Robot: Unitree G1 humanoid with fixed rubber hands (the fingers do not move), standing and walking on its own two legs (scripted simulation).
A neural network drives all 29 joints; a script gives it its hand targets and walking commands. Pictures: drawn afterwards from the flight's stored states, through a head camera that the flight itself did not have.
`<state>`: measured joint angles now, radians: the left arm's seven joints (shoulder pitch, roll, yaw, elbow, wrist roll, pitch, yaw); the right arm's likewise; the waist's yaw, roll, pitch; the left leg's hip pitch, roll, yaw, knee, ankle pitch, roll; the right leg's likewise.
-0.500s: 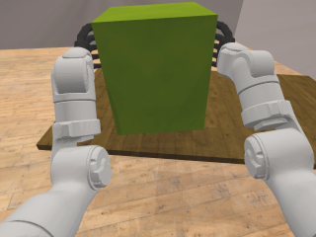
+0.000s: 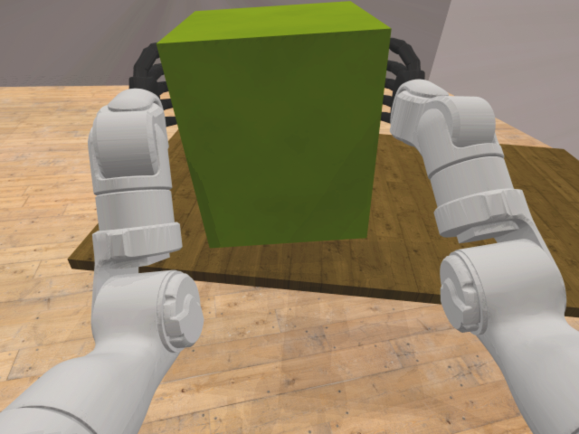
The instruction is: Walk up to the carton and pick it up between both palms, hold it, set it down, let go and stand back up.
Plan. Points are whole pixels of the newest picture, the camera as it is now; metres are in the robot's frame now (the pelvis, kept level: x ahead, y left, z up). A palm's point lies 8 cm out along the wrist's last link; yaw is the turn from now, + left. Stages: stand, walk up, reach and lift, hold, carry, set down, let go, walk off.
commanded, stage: hold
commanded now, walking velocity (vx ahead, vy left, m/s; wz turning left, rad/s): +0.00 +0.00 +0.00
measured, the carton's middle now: (280, 123) +0.40 +0.02 +0.29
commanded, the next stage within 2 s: none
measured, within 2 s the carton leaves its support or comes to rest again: neither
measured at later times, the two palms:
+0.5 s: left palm (168, 108) +0.36 +0.15 +0.32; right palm (418, 113) +0.36 -0.15 +0.33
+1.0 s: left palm (153, 100) +0.36 +0.17 +0.33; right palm (412, 98) +0.36 -0.14 +0.35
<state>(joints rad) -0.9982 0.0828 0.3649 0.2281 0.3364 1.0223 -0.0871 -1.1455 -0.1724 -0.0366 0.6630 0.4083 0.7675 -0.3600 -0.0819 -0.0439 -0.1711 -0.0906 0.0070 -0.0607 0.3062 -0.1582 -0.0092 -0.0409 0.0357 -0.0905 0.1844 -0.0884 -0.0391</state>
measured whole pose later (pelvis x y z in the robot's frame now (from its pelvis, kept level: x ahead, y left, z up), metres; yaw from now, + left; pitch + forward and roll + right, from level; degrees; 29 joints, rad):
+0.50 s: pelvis +0.01 +0.00 +0.00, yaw -1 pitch -3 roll -1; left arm -0.97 0.07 0.36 0.24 0.33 1.01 -0.10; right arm -1.09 -0.20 0.02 0.63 0.45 0.76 -0.37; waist -0.09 -0.02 -0.18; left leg -0.07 0.01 -0.05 0.28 -0.15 -0.01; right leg -0.03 0.04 -0.07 0.17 -0.08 -0.04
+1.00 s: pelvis +0.00 +0.00 +0.00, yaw +0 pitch -3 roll -1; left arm -1.02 0.09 0.36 0.29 0.33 1.02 -0.11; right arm -1.17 -0.19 -0.05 0.72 0.42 0.77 -0.35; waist -0.09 -0.03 -0.18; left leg -0.09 0.00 -0.06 0.30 -0.15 0.00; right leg -0.03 0.03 -0.09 0.17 -0.09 -0.03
